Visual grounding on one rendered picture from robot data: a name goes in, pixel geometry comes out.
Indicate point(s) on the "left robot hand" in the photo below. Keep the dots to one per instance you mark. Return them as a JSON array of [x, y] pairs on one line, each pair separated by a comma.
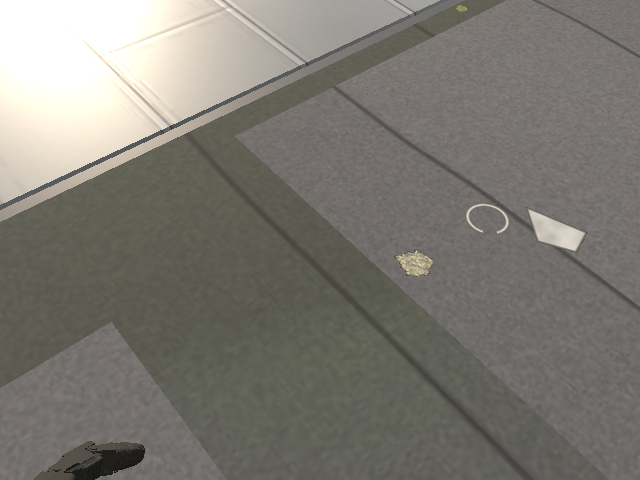
[[89, 461]]

